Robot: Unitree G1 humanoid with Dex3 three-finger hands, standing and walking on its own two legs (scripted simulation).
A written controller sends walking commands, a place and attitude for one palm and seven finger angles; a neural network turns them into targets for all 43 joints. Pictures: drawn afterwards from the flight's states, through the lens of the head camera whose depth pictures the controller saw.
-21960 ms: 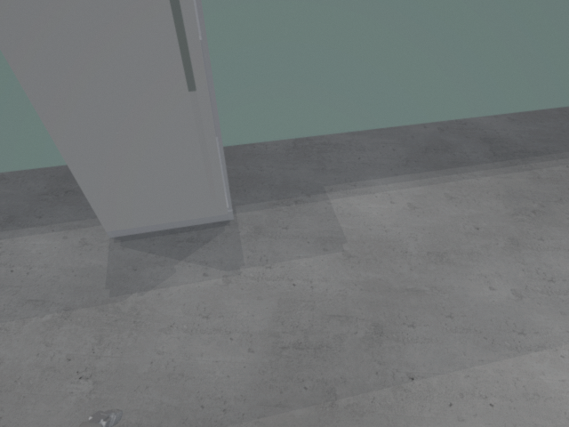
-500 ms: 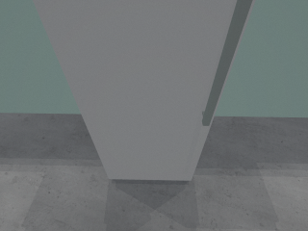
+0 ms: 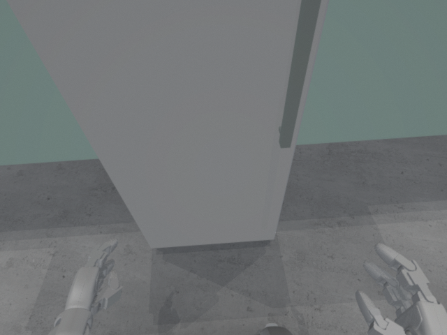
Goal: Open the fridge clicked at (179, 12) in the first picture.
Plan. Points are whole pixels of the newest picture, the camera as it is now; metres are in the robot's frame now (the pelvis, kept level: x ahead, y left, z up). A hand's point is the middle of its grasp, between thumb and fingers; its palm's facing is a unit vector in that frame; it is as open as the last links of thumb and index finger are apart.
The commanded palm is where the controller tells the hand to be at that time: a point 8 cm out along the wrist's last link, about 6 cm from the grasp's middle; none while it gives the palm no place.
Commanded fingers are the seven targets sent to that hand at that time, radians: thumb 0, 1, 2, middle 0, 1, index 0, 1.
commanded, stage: raise the hand to about handle height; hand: right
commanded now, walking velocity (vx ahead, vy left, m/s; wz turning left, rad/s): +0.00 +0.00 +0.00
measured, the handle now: (297, 53) +0.56 -0.14 +0.23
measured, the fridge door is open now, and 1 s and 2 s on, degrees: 0 0 0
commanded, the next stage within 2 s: move the hooked fingers beside the handle in 1.60 s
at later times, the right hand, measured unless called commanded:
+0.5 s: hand (402, 241) +0.23 -0.24 +0.12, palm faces +0.00 +1.00 -0.07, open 12.1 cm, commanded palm +0.21 -0.30 +0.13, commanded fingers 0.00 0.29 -0.39 0.28 1.07 0.28 1.07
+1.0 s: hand out of the picture +0.26 -0.28 +0.19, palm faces +0.04 +1.00 -0.08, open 13.9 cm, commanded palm +0.24 -0.33 +0.20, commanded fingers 0.00 0.50 -0.30 0.30 1.20 0.30 1.20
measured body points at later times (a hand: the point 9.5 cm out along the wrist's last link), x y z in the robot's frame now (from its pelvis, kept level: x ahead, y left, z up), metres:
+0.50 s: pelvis +0.01 -0.02 +0.02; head +0.02 -0.03 +0.47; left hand +0.16 +0.23 -0.05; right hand +0.23 -0.30 +0.12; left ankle +0.00 +0.10 -0.68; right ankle +0.04 -0.11 -0.68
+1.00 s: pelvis +0.01 -0.01 +0.05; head -0.01 -0.01 +0.50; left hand +0.20 +0.20 -0.01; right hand +0.26 -0.34 +0.20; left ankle +0.00 +0.10 -0.68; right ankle +0.04 -0.11 -0.68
